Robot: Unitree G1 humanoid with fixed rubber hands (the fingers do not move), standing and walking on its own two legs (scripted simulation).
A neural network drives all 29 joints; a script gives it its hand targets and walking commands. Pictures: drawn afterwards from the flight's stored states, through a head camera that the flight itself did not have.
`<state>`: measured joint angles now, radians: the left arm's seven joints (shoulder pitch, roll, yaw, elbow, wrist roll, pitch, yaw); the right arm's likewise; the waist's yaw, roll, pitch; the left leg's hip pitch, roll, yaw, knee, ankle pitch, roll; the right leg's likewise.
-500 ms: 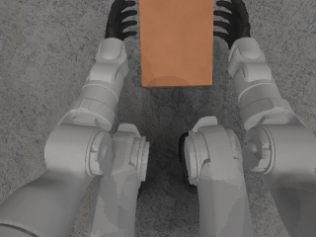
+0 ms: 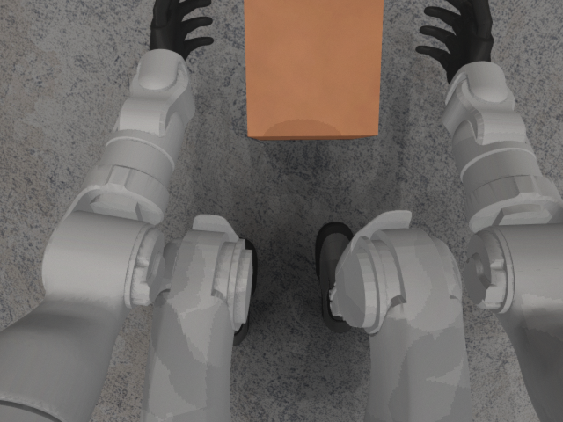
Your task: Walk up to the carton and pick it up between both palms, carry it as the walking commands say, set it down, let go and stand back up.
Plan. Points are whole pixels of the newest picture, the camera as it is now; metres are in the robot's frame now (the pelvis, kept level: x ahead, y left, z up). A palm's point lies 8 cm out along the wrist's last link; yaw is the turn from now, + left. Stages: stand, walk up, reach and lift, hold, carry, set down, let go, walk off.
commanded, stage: set down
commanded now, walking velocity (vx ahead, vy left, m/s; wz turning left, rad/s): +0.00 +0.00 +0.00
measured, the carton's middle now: (308, 60) +0.52 -0.05 -0.26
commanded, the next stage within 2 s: let go in 1.44 s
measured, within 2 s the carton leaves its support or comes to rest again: neither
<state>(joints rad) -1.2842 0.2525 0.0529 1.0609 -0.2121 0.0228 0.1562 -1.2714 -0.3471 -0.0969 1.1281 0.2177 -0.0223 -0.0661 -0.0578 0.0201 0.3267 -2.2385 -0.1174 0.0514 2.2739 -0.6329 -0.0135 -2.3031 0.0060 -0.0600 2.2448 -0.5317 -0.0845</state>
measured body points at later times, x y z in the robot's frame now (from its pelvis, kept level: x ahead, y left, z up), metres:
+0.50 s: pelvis -0.02 +0.00 +0.08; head +0.33 -0.04 +0.34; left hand +0.52 +0.09 -0.07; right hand +0.50 -0.24 -0.06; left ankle +0.10 +0.11 -0.32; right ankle +0.12 -0.09 -0.32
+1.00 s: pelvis -0.02 +0.00 +0.20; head +0.32 -0.05 +0.48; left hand +0.52 +0.11 +0.08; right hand +0.49 -0.25 +0.08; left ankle +0.10 +0.11 -0.32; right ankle +0.12 -0.09 -0.32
